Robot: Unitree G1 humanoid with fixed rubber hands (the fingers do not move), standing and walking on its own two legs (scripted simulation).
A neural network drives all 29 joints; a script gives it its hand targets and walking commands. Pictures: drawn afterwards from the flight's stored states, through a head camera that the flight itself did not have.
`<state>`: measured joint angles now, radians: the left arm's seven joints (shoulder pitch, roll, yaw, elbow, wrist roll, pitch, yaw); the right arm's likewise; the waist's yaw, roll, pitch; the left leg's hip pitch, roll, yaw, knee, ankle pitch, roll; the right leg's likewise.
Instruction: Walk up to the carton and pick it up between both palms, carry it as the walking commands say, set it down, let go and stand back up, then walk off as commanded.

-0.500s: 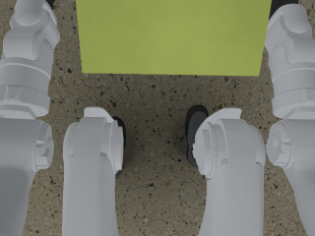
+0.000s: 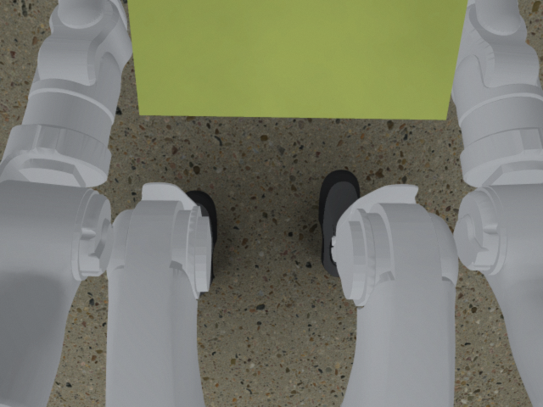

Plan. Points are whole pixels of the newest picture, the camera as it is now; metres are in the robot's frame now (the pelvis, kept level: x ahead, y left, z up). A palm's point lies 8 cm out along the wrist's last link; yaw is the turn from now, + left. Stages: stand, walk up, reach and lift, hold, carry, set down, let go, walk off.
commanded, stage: reach and lift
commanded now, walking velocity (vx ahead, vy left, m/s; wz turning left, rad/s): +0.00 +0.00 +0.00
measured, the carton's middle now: out of the picture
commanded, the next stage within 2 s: none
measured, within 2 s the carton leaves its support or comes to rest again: leaves its support in 0.86 s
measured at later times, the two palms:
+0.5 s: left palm out of the picture +0.54 +0.14 -0.18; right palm out of the picture +0.52 -0.21 -0.19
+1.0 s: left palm out of the picture +0.55 +0.14 -0.16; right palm out of the picture +0.53 -0.21 -0.16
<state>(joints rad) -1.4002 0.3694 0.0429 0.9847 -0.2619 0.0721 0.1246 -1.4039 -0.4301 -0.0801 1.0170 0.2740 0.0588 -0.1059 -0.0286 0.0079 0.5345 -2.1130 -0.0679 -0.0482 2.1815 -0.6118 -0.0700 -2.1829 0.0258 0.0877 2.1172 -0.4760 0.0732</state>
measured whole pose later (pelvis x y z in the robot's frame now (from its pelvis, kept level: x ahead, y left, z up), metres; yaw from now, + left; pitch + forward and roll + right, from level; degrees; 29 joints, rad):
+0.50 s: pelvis +0.00 +0.00 +0.00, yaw +0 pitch +31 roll +1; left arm -1.43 0.33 0.02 1.03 -0.30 0.06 0.16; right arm -1.42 -0.41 -0.01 1.07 0.34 0.06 -0.14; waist -0.03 0.02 0.52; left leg -2.11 -0.07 -0.05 2.16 -0.59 -0.08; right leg -2.18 0.02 0.08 2.10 -0.46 0.07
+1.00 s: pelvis -0.01 +0.00 -0.01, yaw +1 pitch +28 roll +0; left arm -1.43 0.32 0.10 0.95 -0.25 0.18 0.15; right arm -1.44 -0.40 -0.11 0.98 0.25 0.19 -0.12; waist -0.04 0.03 0.52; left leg -2.11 -0.09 -0.05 2.21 -0.59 -0.06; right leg -2.16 0.01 0.09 2.15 -0.47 0.09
